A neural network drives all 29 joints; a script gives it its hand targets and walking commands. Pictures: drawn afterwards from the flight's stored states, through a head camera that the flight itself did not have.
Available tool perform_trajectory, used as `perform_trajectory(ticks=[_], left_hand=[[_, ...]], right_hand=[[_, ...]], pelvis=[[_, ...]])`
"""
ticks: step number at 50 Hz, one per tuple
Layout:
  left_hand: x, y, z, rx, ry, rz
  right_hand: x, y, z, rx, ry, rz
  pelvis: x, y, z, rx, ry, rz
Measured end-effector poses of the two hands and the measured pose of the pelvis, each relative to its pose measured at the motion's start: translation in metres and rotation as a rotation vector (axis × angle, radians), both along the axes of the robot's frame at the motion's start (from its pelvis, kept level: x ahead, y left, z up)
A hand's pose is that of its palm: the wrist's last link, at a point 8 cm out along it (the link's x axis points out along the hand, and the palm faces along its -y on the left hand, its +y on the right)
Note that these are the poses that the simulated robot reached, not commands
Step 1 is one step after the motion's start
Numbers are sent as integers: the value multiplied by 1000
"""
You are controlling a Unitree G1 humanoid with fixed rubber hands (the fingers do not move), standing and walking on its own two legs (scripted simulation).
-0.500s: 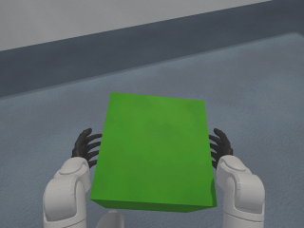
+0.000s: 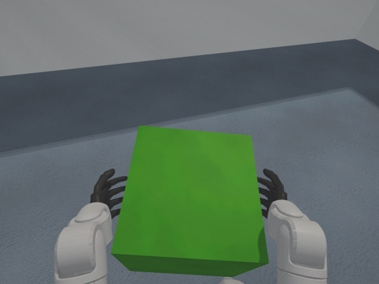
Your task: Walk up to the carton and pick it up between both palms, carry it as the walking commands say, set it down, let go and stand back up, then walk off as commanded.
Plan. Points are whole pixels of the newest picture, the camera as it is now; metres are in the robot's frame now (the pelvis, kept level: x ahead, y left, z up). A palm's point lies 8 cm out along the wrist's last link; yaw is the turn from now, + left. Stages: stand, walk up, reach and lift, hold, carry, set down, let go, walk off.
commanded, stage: carry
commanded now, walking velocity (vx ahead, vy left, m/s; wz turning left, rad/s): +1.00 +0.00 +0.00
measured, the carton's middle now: (188, 205) +0.29 +0.00 +0.01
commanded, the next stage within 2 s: none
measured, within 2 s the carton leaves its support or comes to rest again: neither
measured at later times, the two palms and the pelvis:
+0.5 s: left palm (153, 72) +0.72 +0.10 +0.09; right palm (249, 81) +0.72 -0.22 +0.07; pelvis +0.46 -0.05 -0.01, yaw +1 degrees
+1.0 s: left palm (168, 35) +1.04 +0.06 +0.09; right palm (243, 43) +1.03 -0.26 +0.07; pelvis +0.78 -0.09 -0.01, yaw -1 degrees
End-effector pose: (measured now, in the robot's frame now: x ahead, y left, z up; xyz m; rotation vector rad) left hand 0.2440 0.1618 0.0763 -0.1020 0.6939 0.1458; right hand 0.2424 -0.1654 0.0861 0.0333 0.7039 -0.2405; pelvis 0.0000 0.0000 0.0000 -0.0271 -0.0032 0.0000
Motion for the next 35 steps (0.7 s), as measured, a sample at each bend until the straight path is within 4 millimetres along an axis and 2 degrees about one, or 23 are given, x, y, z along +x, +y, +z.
perform_trajectory(ticks=[3,7,9,11,14,17,20,23,26,30,32,35], left_hand=[[56,-10,-9,4,0,13],[142,-32,-33,33,19,21],[183,-42,-40,66,75,13],[217,-50,-40,72,126,23],[262,-53,-25,75,136,56],[311,-54,2,94,57,78],[367,-56,19,109,-9,68],[429,-60,22,110,-41,36],[494,-59,8,96,-45,6],[582,-47,-23,71,-10,-27],[613,-42,-36,42,45,-14],[646,-43,-43,15,116,-15]], right_hand=[[62,-10,-8,0,-1,15],[151,-32,-41,17,19,27],[189,-42,-58,50,75,21],[224,-49,-63,56,127,31],[279,-52,-51,57,137,65],[336,-52,-28,83,57,76],[390,-55,-13,97,-11,63],[442,-59,-11,98,-42,32],[498,-58,-20,84,-47,4],[574,-46,-44,62,-8,-27],[607,-41,-49,27,50,-14],[642,-43,-44,15,114,-26]], pelvis=[[58,-13,-10,3,0,12],[139,-35,-34,19,39,21],[177,-44,-33,-31,66,14],[209,-52,-23,-1,96,29],[256,-61,-7,61,119,75],[307,-65,2,85,101,85],[361,-64,4,93,75,73],[421,-59,-2,93,61,43],[482,-52,-14,87,70,14],[567,-36,-37,33,60,-8],[593,-36,-32,39,81,9],[625,-37,-15,22,90,-12]])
